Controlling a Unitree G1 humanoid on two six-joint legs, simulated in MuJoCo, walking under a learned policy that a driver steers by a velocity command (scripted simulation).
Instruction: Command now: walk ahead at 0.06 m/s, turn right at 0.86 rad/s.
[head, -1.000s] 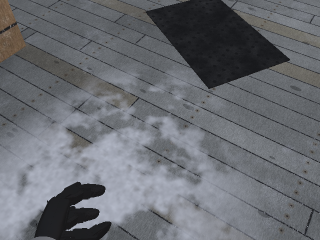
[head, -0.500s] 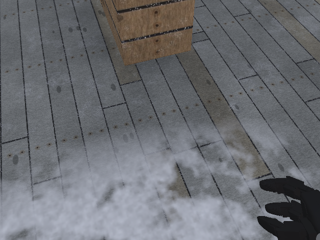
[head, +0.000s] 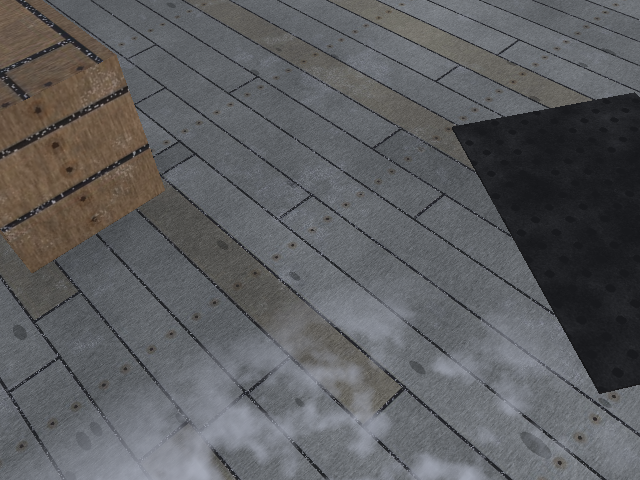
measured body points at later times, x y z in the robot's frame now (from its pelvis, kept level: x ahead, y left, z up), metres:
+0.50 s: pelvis +0.03 +0.02 +0.02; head +0.06 +0.03 +0.47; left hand +0.26 +0.23 -0.09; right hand +0.05 -0.28 -0.08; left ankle +0.09 +0.11 -0.72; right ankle +0.06 -0.08 -0.71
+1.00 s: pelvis +0.02 +0.01 +0.03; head +0.06 -0.01 +0.48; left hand +0.16 +0.30 -0.06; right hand +0.14 -0.29 -0.09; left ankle +0.04 +0.12 -0.66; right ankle +0.01 -0.08 -0.72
